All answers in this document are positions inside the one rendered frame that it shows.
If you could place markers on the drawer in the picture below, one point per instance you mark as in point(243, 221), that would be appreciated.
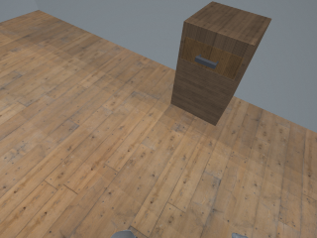
point(228, 64)

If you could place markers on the handle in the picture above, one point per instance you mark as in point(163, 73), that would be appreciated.
point(206, 62)

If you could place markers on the cabinet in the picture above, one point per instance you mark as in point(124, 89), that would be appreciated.
point(200, 91)

